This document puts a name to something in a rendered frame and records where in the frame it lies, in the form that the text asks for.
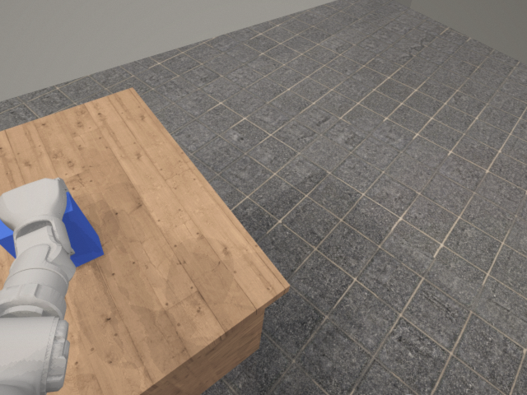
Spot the sponge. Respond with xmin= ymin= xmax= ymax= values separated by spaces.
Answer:
xmin=0 ymin=192 xmax=104 ymax=267

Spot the robot left hand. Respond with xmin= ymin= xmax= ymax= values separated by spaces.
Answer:
xmin=0 ymin=177 xmax=75 ymax=256

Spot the left robot forearm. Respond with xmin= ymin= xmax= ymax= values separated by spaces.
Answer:
xmin=0 ymin=216 xmax=76 ymax=320

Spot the robot left upper arm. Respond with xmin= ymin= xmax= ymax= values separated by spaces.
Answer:
xmin=0 ymin=316 xmax=70 ymax=395

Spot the table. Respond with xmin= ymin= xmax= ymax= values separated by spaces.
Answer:
xmin=0 ymin=88 xmax=290 ymax=395

